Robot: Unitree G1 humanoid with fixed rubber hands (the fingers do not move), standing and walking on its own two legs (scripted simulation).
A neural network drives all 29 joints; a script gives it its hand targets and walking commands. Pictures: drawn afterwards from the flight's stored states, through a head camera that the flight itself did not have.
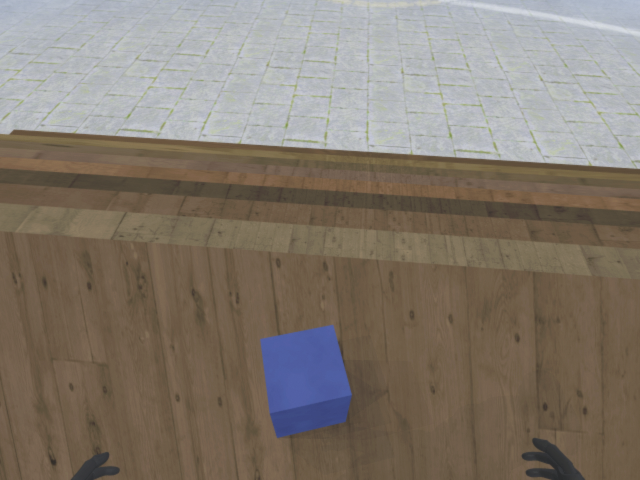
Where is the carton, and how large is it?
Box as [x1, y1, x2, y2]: [260, 325, 351, 437]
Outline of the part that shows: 333,325 260,339 269,411 277,437 345,421 351,393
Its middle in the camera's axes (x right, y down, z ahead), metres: -0.04 +0.43 +1.12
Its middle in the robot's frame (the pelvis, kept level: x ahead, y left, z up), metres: +0.45 +0.03 -0.66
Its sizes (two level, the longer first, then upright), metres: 0.210 0.200 0.250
